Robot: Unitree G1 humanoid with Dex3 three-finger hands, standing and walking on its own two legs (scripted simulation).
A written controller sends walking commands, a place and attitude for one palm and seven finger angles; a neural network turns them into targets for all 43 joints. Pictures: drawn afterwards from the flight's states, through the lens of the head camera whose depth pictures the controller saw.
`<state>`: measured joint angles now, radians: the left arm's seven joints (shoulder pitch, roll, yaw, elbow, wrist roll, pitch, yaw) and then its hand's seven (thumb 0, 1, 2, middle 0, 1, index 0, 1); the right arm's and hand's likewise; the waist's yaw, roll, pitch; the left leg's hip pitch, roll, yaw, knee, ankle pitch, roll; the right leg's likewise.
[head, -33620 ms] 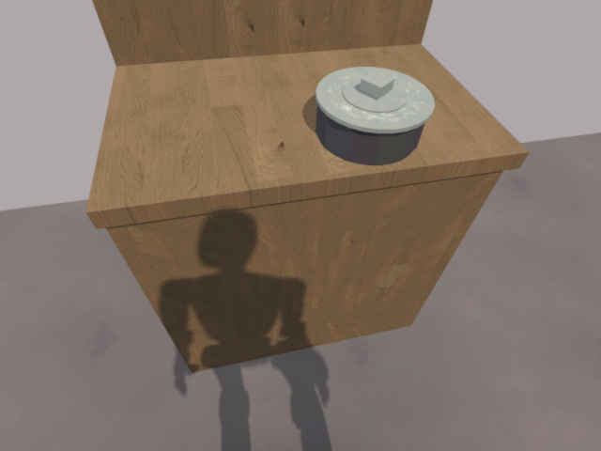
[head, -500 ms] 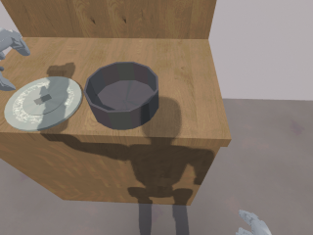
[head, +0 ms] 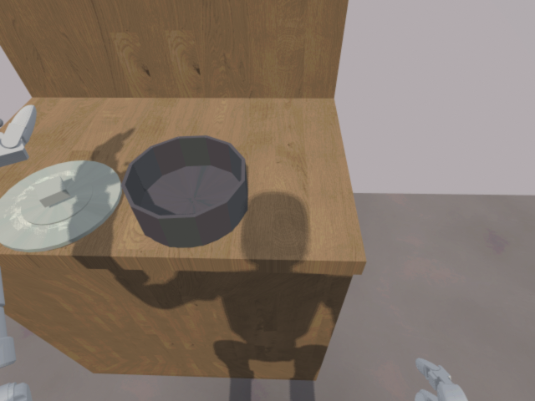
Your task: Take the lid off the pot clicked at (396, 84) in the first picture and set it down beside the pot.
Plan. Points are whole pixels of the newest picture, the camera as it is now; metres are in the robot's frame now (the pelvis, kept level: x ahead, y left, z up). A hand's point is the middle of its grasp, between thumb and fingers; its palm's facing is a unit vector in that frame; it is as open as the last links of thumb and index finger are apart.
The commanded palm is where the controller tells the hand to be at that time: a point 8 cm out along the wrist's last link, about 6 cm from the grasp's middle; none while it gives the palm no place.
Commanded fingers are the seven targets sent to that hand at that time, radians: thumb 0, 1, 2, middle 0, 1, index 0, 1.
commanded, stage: draw the hand back to the body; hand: left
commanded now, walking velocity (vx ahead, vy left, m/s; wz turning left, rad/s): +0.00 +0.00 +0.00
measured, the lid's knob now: (52, 191) +0.41 +0.41 +0.08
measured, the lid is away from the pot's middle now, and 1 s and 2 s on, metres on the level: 0.24 0.24 0.24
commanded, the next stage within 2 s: step back with the hand held close in 1.26 s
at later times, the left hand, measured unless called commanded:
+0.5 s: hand (3, 169) +0.26 +0.27 +0.28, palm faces +0.57 -0.79 -0.23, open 7.7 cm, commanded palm +0.20 +0.30 +0.28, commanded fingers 0.00 0.90 0.90 -0.20 -0.30 -0.20 -0.30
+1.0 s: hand out of the picture +0.19 +0.25 +0.26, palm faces +0.49 -0.82 -0.29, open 7.4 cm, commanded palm +0.13 +0.29 +0.27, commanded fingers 0.00 0.90 0.90 -0.20 -0.30 -0.20 -0.30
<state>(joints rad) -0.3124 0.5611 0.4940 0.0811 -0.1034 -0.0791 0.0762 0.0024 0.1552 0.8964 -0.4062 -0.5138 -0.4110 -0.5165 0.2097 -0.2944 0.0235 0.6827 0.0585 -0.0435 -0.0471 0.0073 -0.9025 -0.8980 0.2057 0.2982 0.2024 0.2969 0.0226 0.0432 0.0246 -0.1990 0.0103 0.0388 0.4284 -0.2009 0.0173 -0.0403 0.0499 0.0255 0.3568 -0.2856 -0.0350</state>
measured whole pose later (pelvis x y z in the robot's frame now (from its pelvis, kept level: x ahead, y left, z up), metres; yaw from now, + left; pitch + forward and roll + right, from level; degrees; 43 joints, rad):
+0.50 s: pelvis +0.00 -0.02 +0.00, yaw +0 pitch -3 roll +0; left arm -0.05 0.46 0.50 -0.21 -0.15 -0.11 0.07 0.01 0.78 0.90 -0.23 -0.33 -0.24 -0.33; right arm 0.14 -0.25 0.02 0.68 0.04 -0.06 -0.05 0.01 -0.90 -0.90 0.21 0.30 0.20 0.30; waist 0.05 0.06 0.03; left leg -0.16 0.03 0.02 0.41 -0.20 -0.01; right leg 0.00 0.07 0.01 0.35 -0.29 -0.06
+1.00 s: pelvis -0.01 +0.00 +0.00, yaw +0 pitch -5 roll -1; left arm 0.25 0.40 0.45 -0.52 -0.16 -0.16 0.07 0.01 0.89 0.90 -0.21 -0.30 -0.21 -0.30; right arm 0.15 -0.23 0.02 0.68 0.02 -0.08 -0.05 0.01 -0.90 -0.90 0.21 0.30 0.20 0.30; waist 0.06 0.06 0.02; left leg -0.14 0.01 0.03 0.41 -0.19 0.02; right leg 0.02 0.05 0.02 0.33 -0.27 -0.03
